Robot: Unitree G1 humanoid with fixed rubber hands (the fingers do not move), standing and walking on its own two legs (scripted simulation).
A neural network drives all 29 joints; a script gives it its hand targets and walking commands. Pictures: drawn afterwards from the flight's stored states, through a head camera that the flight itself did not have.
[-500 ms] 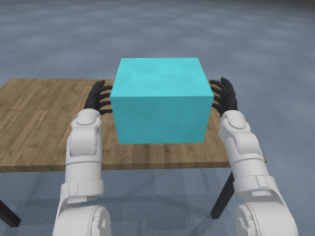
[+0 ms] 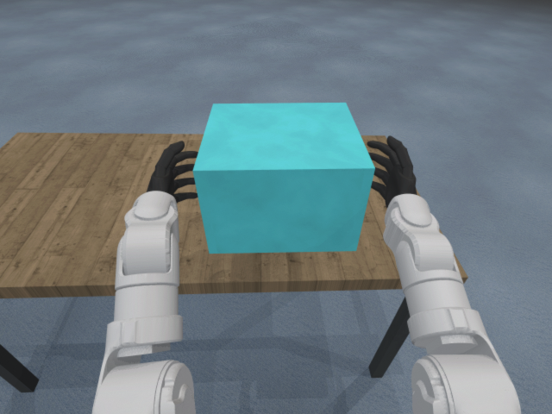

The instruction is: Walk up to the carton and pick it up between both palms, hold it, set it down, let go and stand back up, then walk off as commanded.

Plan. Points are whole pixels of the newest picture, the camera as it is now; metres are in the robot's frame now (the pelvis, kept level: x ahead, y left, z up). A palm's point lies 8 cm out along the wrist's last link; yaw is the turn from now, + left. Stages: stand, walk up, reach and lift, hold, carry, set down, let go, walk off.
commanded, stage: hold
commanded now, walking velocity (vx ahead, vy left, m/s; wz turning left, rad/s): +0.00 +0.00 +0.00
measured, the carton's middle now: (281, 173) +0.48 +0.00 +0.14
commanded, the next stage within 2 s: none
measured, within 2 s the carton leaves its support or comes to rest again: neither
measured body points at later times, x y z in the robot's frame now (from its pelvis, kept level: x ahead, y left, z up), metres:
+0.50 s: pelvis +0.00 +0.00 +0.00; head -0.05 +0.01 +0.45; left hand +0.37 +0.17 +0.19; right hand +0.38 -0.17 +0.19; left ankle +0.01 +0.11 -0.74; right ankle +0.05 -0.14 -0.74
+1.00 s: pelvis +0.00 +0.00 +0.00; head -0.03 +0.01 +0.45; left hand +0.38 +0.17 +0.18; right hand +0.39 -0.17 +0.19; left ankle +0.01 +0.11 -0.74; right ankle +0.05 -0.14 -0.74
